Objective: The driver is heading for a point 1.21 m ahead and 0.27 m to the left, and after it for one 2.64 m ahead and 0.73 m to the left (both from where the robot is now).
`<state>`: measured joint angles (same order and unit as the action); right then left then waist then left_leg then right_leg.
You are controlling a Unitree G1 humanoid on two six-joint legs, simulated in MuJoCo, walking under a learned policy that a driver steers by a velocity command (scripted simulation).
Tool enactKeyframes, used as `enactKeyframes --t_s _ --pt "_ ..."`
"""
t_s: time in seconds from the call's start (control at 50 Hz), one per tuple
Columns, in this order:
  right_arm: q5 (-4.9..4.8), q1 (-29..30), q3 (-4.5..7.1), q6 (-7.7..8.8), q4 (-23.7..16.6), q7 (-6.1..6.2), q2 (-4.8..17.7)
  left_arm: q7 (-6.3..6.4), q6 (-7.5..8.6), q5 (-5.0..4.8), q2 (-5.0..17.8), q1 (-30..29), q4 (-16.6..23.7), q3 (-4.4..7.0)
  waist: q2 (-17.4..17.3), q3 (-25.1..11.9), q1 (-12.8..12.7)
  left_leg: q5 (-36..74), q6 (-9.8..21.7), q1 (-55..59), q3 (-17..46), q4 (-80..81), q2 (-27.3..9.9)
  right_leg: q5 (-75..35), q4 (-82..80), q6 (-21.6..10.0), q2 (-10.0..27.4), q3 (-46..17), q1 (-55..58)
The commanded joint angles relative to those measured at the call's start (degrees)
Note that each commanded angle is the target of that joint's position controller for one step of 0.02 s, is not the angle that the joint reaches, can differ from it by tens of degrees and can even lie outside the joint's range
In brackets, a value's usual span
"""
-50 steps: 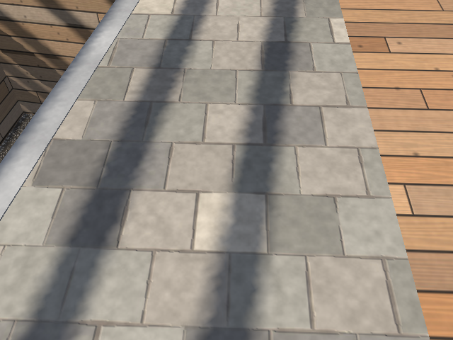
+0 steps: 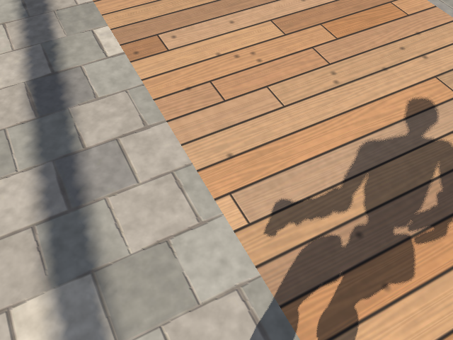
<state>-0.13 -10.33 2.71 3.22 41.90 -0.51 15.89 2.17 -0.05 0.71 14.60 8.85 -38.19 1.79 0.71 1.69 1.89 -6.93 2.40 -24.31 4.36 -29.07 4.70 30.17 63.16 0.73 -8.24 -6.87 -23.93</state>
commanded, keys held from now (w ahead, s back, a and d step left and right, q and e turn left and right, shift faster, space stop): q+shift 0.46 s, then w+shift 0.14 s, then w+e+shift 0.40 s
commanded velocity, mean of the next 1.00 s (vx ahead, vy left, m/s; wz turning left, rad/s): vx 0.33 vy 0.00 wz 0.34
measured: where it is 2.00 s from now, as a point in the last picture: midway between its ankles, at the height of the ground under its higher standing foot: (180, 166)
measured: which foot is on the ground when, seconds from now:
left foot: down 0.00-0.22, up 0.24-0.72, down 0.74-1.00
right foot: up 0.00-0.20, down 0.22-0.74, up 0.76-1.00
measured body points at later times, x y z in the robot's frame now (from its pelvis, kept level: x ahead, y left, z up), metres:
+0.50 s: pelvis +0.04 -0.05 +0.01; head +0.08 -0.05 +0.46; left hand +0.05 +0.26 -0.07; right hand +0.30 -0.23 -0.09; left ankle -0.03 +0.10 -0.64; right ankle +0.07 -0.14 -0.73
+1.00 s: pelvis +0.17 +0.11 +0.00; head +0.18 +0.13 +0.45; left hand +0.19 +0.40 -0.12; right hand +0.28 -0.15 -0.12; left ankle +0.00 +0.14 -0.73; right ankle +0.31 +0.04 -0.64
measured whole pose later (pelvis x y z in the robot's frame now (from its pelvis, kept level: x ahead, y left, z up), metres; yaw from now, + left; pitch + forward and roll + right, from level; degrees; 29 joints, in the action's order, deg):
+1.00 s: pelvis +0.17 +0.11 +0.00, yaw +21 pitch +1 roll +2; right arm 2.0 -27.2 2.6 4.8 45.2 -0.2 14.7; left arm -5.0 -0.2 1.4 16.6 13.0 -44.6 3.9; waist 3.7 -0.5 1.2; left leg -21.8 -0.1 5.9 -11.5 -14.4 1.1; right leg 5.9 66.9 -3.8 2.9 0.0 -45.0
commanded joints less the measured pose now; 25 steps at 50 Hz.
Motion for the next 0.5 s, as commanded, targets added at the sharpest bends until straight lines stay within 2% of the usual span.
enactKeyframes --t_s 0.02,0.04,0.06,0.1,0.16,0.2,0.22,0.24,0.26,0.28,0.3,0.32,0.34,0.36,0.4,0.46,0.48,0.5 --pt "-1.34 2.92 2.61 -1.48 -6.99 1.54 8.85 -0.14 -0.50 -0.23 5.82 1.44 4.75 2.15 -2.49 -5.81 -3.02 -4.05 10.20 11.19 24.58 13.32 -14.49 -2.71 0.20 1.02 4.72 -1.83 -9.36" --pt "-1.13 3.83 2.94 -2.42 -7.73 1.79 9.13 -0.15 -0.36 -0.26 4.25 1.12 4.79 1.80 -3.96 -5.39 -3.30 -5.68 8.54 8.30 21.73 13.71 -10.96 -4.52 -6.55 1.23 3.70 0.51 -5.98" --pt "-0.73 3.11 3.32 -3.22 -8.10 2.09 9.36 -0.21 -0.07 -0.45 3.40 0.80 4.52 1.68 -6.00 -5.99 -2.71 -5.27 8.23 7.67 20.96 13.78 -9.35 -5.30 -11.07 1.60 2.44 1.80 -3.35" --pt "-0.55 1.24 3.99 -4.08 -8.33 2.71 9.95 -0.36 0.70 -1.14 2.86 1.22 4.03 1.66 -9.08 -8.38 -2.28 -4.83 8.35 8.84 21.93 13.09 -8.97 -6.01 -18.48 1.78 1.47 1.52 0.68" --pt "-1.18 0.21 4.90 -4.82 -9.23 3.23 10.75 -0.78 1.83 -1.86 4.93 2.19 3.13 2.45 -11.67 -9.37 -1.81 -5.94 7.61 10.21 26.13 12.72 -9.65 -10.51 -28.00 1.31 1.22 0.47 4.21" --pt "-1.87 1.68 5.14 -5.44 -10.21 3.53 10.60 -1.15 2.37 -2.06 6.08 5.51 1.60 3.29 -11.80 -9.15 -3.80 -9.33 5.31 7.53 27.00 11.36 -7.98 -16.56 -38.09 0.23 2.04 1.06 10.67" --pt "-2.15 1.31 4.77 -5.57 -10.48 3.58 9.22 -1.03 2.39 -1.84 7.67 7.43 0.72 4.05 -10.43 -9.40 -4.36 -13.98 2.92 3.11 25.36 8.80 -5.61 -19.38 -42.77 -1.13 5.60 0.13 17.00" --pt "-1.95 0.26 3.83 -5.71 -11.13 3.41 6.04 -0.73 2.16 -0.61 11.79 8.07 1.17 5.04 -1.65 -9.98 -3.49 -23.60 0.20 -6.28 19.60 -1.51 -0.84 -14.11 -46.53 -6.20 17.46 -11.15 23.66" --pt "-1.92 -0.74 3.89 -4.83 -12.46 2.70 5.16 -0.82 1.73 2.14 13.88 3.46 2.28 5.29 14.69 -7.68 -0.74 -27.19 -2.04 -14.00 8.84 -17.50 4.93 -15.91 -50.12 -12.88 28.52 -25.37 19.34" --pt "-1.01 -2.18 5.23 -4.11 -11.48 2.16 10.03 -0.73 2.27 3.22 10.56 -1.14 4.46 4.47 11.84 -5.01 0.66 -24.04 -4.07 -15.58 8.23 -28.31 -0.38 -20.88 -50.29 -14.63 30.79 -24.20 15.67" --pt "-1.00 -3.78 5.88 -4.34 -9.64 1.94 11.77 -0.22 2.41 2.24 7.59 -4.14 5.38 3.70 6.97 -4.40 1.51 -20.02 -4.88 -14.50 6.34 -33.05 -1.59 -23.69 -48.24 -12.69 27.16 -16.61 14.53" --pt "-0.84 -5.60 5.67 -4.92 -8.01 2.06 10.40 0.20 2.43 1.08 6.49 -5.23 5.80 3.31 3.98 -4.35 1.57 -16.70 -5.76 -14.39 5.46 -36.95 -1.89 -25.52 -46.70 -10.92 23.39 -11.05 15.04" --pt "-0.70 -6.47 5.26 -5.38 -7.65 1.99 8.94 0.55 2.35 0.29 6.36 -5.15 5.69 3.07 3.55 -3.96 1.16 -14.51 -6.62 -15.67 4.60 -41.57 -2.67 -28.86 -45.85 -10.60 22.27 -7.58 15.66" --pt "-0.91 -6.14 4.80 -5.65 -8.08 1.67 7.83 0.85 2.18 0.14 6.53 -4.37 5.57 2.85 3.67 -3.34 0.50 -13.25 -7.50 -16.42 2.77 -44.45 -3.69 -33.18 -45.59 -11.02 21.55 -4.08 15.57" --pt "-1.58 -1.53 3.93 -5.66 -10.54 1.20 6.63 1.18 1.61 0.61 7.25 -1.29 4.80 2.93 5.10 -2.43 -2.17 -10.53 -9.04 -19.11 -0.81 -41.86 -6.22 -35.99 -45.96 -12.27 20.93 0.21 18.32" --pt "-1.53 3.06 3.11 -5.57 -13.57 0.44 5.59 1.29 0.49 0.90 9.53 3.00 3.38 3.72 6.35 -3.29 -5.34 -10.82 -10.61 -20.77 -2.46 -36.01 -8.59 -40.97 -45.41 -14.18 23.54 1.87 24.37" --pt "-1.39 4.11 2.70 -5.48 -14.14 0.17 5.17 0.99 0.45 0.56 10.66 5.84 2.63 4.23 5.82 -5.14 -7.06 -11.38 -10.29 -20.12 -2.80 -34.12 -9.23 -31.40 -47.50 -14.72 24.64 0.76 25.69" --pt "-1.43 4.71 2.45 -5.27 -14.77 -0.14 5.02 0.52 0.75 -0.06 11.72 7.22 2.14 4.59 5.83 -5.63 -7.66 -12.00 -9.56 -19.63 -2.77 -32.33 -9.66 -19.51 -49.89 -14.91 25.65 -1.02 26.22"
